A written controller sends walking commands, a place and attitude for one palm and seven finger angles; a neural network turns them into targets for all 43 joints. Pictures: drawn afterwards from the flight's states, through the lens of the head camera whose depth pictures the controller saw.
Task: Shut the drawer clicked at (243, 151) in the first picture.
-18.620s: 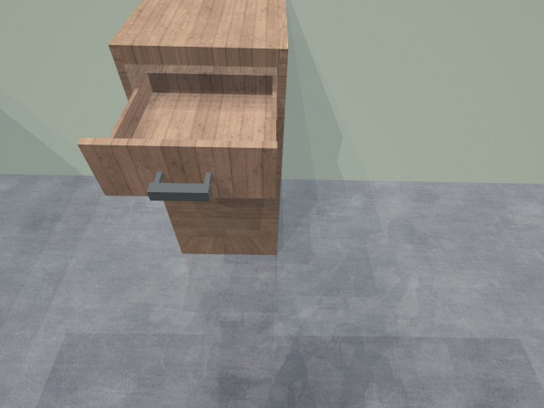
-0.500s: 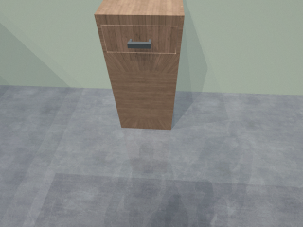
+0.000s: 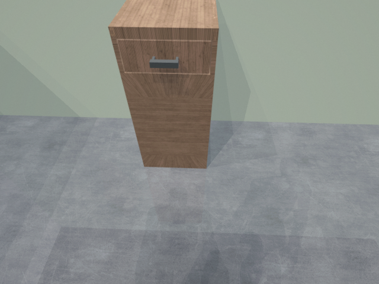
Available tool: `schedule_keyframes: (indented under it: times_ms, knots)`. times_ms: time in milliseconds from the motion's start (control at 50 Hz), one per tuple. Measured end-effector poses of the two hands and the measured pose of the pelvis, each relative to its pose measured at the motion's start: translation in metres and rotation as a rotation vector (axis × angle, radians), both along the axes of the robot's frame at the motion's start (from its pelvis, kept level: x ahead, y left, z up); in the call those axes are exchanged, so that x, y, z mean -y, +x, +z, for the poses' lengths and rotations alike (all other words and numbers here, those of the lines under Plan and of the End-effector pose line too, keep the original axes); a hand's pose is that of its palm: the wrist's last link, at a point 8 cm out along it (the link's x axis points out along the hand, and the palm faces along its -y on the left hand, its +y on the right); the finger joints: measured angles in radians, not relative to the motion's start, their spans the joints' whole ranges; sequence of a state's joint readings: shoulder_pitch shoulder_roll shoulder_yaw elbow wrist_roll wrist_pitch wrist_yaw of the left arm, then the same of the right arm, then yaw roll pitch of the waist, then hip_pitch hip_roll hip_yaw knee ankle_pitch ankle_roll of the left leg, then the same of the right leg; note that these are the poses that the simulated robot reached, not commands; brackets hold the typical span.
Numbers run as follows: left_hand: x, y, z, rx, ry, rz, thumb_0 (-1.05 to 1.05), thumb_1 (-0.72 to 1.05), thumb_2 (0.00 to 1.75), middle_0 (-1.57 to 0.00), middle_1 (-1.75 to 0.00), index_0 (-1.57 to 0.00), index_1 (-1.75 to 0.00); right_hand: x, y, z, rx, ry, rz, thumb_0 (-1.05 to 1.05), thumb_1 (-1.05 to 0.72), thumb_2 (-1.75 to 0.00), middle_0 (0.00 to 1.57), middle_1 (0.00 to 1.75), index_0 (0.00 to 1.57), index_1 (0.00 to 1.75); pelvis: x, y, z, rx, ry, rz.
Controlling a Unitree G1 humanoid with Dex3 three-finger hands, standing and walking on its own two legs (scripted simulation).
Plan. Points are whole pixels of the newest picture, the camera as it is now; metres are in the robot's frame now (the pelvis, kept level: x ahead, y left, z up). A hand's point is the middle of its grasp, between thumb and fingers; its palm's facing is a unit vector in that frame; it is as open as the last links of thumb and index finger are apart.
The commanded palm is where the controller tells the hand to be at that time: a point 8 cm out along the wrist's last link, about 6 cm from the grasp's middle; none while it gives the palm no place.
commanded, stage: look to check the result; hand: left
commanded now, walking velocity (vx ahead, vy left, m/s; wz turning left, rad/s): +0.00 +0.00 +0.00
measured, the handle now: (164, 61) +0.91 +0.14 +0.01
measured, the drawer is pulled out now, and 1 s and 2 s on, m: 0.00 0.00 0.00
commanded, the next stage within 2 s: stand and wait in 0.60 s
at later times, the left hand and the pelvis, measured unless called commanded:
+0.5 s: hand out of the picture +0.01 +0.15 -0.17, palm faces +0.04 -0.98 -0.19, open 7.4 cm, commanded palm none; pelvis +0.02 -0.01 +0.00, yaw +0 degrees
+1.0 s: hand out of the picture +0.04 +0.16 -0.17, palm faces +0.02 -0.98 -0.22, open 7.4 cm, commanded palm none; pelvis +0.03 -0.02 +0.00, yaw -1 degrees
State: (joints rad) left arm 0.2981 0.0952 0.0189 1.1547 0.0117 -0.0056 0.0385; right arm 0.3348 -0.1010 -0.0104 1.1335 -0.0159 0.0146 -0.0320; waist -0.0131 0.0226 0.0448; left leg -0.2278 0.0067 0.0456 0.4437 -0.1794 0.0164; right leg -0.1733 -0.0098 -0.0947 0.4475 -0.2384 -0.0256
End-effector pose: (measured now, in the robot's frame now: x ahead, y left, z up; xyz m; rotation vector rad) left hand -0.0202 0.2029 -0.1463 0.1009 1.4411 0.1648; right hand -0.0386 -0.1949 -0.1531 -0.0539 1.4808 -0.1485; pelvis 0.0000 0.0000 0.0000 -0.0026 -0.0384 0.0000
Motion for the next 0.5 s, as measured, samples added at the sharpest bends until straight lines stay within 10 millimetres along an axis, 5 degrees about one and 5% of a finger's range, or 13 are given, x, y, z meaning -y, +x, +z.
schedule_keyframes:
  times_ms: [500]
  knots:
    - [0.002, 0.023, 0.005, 0.002, 0.020, -0.011, 0.00, 0.91, 0.90, -0.20, -0.30, -0.20, -0.30, 0.018, 0.033, 0.001, 0.028, -0.015, 0.020, 0.00, -0.91, -0.90, 0.20, 0.30, 0.20, 0.30, 0.009, 0.016, 0.002, -0.002, 0.004, -0.005]
